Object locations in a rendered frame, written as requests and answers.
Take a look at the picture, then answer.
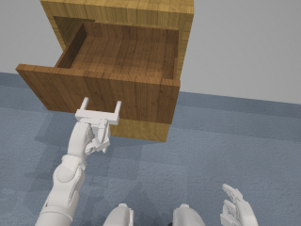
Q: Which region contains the left robot forearm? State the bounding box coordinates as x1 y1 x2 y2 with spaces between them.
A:
35 153 87 226

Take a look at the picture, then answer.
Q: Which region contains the robot shin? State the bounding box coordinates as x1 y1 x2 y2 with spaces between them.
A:
180 203 189 208
118 203 128 207

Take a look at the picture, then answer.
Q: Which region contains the cabinet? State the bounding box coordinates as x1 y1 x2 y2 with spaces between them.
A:
40 0 195 142

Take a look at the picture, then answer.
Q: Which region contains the handle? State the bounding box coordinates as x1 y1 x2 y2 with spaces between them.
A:
75 97 121 125

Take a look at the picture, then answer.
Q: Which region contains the robot right shin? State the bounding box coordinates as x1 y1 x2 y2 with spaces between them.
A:
180 203 189 208

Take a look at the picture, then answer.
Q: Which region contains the robot left shin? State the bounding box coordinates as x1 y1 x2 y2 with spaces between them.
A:
118 203 128 207

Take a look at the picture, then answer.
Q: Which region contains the right robot hand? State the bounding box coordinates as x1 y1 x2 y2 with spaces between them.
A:
220 184 259 226

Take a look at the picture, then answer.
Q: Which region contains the left robot hand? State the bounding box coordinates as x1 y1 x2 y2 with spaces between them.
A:
67 116 111 160

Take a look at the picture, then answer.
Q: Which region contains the drawer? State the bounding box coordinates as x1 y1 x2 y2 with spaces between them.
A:
15 21 181 124

